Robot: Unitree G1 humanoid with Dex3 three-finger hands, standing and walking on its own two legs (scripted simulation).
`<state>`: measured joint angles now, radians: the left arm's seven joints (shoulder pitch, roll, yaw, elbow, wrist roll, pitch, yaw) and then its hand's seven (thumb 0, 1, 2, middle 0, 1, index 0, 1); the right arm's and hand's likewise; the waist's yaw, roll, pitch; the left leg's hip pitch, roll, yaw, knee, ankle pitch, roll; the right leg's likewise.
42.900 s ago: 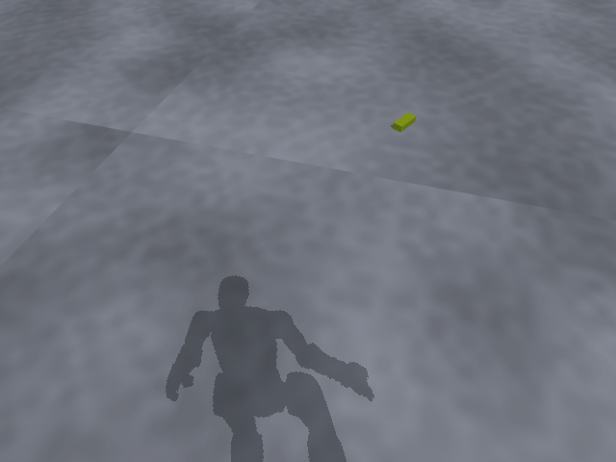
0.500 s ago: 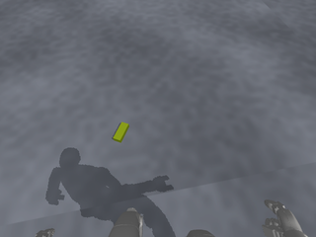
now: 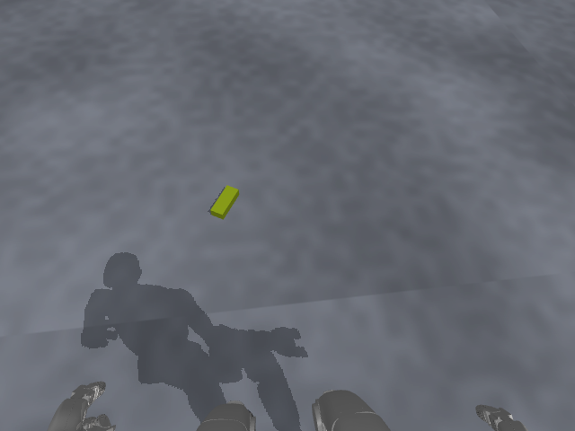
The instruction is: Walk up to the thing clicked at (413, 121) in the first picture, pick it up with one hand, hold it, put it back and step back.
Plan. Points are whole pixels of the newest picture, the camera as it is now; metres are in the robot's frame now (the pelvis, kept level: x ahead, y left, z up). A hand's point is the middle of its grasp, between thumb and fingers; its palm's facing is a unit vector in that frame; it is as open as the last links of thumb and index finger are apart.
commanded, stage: step back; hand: left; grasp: from above
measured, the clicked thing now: (225, 202) +0.96 +0.24 -0.74
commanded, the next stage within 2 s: stand in 1.32 s
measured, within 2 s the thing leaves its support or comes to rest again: neither
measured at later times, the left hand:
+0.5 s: hand out of the picture -0.09 +0.27 -0.14, palm faces +0.08 -0.90 -0.43, open 7.4 cm
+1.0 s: hand out of the picture -0.07 +0.25 -0.15, palm faces +0.06 -0.94 -0.34, open 7.4 cm
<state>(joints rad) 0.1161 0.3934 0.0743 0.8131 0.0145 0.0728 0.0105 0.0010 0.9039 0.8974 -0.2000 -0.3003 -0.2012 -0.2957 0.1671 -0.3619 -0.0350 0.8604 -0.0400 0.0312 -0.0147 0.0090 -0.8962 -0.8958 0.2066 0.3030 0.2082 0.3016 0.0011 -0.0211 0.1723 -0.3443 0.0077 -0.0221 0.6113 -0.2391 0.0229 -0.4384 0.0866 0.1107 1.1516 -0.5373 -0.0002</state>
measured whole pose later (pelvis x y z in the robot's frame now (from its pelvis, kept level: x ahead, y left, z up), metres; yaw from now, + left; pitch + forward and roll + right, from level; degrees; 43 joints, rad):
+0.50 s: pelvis -0.14 -0.02 -0.01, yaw +4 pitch -3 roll +2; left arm 0.20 0.41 0.07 0.91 0.04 0.03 0.00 0.00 0.90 0.90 -0.20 -0.30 -0.20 -0.30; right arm 0.24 -0.38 -0.06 0.98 -0.04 0.03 0.01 0.01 -0.90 -0.90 0.20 0.30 0.20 0.30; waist 0.03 -0.02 0.09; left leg -0.22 -0.06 -0.01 0.61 -0.34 0.02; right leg -0.37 -0.07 -0.01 0.75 -0.41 -0.02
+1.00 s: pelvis -0.13 -0.02 +0.00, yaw +3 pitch -2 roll +0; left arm 0.17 0.36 0.04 1.04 0.02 -0.01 -0.02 0.00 0.90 0.90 -0.20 -0.30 -0.20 -0.30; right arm 0.17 -0.35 -0.05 1.05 -0.04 -0.01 0.01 0.01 -0.90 -0.90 0.20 0.30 0.20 0.30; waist 0.03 -0.01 0.05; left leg -0.23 -0.01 0.00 0.57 -0.31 0.01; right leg -0.26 -0.02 0.00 0.59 -0.31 -0.01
